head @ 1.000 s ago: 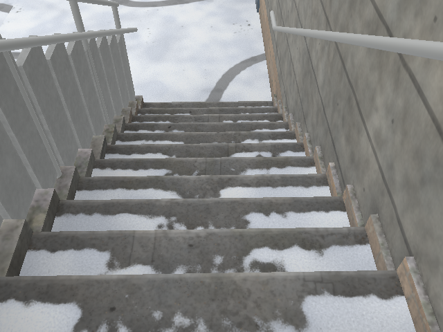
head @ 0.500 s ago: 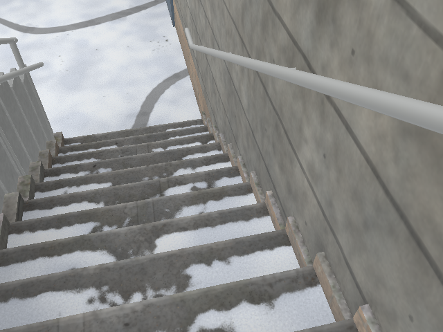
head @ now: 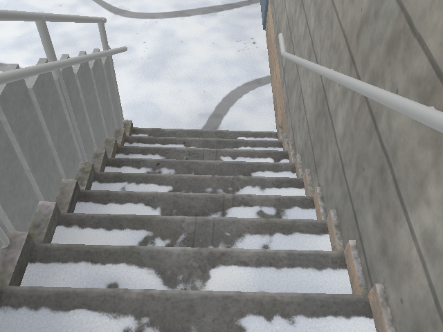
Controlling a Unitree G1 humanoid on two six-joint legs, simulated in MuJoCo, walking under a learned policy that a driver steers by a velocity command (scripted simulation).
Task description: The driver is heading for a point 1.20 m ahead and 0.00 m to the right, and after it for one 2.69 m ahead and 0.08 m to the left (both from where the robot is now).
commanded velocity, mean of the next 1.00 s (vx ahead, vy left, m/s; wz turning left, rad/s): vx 0.50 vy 0.00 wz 0.20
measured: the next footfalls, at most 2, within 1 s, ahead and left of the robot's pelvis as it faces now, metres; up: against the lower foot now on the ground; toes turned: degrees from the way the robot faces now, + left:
right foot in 0.42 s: +0.39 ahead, -0.10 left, -0.17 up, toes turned +9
left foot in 0.96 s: +0.66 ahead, +0.16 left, -0.34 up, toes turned +17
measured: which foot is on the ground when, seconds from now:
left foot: down 0.00-0.44, up 0.46-0.94, down 0.96-1.00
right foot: up 0.00-0.40, down 0.42-0.94, up 0.96-1.00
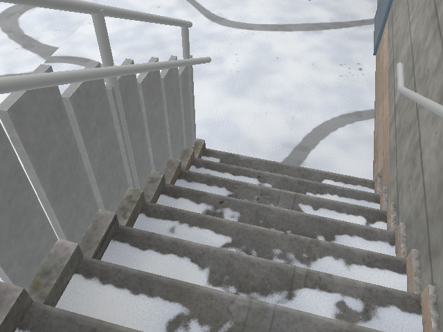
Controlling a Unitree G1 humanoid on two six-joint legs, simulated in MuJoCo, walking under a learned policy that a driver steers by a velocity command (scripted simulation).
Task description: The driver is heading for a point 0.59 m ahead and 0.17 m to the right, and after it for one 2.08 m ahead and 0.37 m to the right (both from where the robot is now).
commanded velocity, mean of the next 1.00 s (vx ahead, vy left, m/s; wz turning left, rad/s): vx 0.50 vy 0.00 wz -0.36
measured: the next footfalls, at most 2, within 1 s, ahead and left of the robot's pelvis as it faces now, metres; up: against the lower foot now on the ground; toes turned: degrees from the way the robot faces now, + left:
right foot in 0.50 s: +0.38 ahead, -0.19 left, -0.17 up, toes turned -20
left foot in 0.94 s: +0.72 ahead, -0.07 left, -0.34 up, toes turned -21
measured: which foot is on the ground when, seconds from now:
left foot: down 0.00-0.52, up 0.54-0.92, down 0.94-1.00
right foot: up 0.00-0.48, down 0.50-0.94, up 0.96-1.00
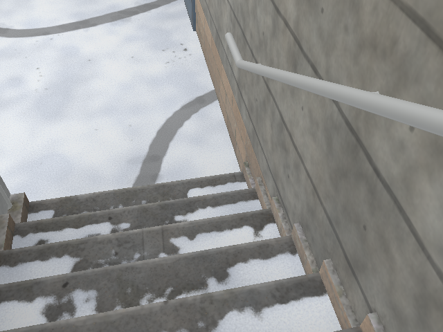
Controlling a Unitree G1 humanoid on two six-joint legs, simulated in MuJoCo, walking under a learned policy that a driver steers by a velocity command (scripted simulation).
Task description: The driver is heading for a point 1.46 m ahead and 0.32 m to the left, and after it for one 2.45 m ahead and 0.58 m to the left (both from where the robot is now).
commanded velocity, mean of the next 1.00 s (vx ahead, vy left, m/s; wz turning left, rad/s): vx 0.50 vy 0.00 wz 0.37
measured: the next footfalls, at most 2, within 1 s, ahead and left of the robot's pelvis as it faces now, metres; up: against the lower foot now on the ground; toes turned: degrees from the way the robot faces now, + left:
right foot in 0.44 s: +0.42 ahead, -0.07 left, -0.17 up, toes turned +11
left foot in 1.00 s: +0.61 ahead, +0.29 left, -0.34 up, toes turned +31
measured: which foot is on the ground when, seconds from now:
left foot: down 0.00-0.44, up 0.46-0.98, down 1.00-1.00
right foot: up 0.00-0.42, down 0.44-1.00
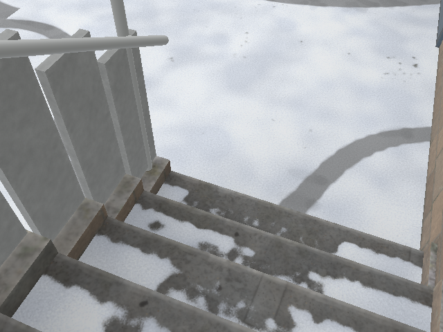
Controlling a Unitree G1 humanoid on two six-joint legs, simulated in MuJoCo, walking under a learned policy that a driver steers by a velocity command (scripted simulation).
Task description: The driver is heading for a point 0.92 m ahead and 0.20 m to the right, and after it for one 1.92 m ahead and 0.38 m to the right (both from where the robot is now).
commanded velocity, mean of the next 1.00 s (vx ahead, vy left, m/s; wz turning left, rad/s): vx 0.50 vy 0.00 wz -0.36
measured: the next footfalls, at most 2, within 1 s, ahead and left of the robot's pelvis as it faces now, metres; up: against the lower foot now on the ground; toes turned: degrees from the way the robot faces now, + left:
right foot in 0.54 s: +0.40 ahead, -0.18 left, -0.17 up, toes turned -19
left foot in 0.96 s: +0.73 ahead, -0.03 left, -0.34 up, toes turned -22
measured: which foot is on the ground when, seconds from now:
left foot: down 0.00-0.54, up 0.56-0.94, down 0.96-1.00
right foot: down 0.00-0.02, up 0.04-0.52, down 0.54-0.98, up 1.00-1.00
